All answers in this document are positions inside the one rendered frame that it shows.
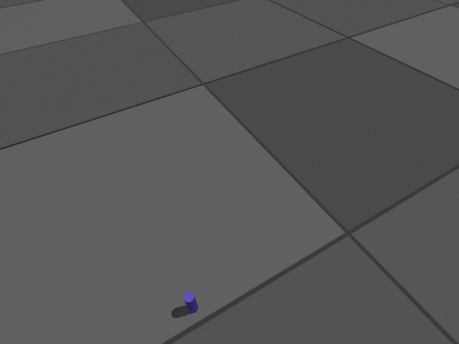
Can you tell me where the can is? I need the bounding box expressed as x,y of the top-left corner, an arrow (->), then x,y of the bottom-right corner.
184,292 -> 198,313

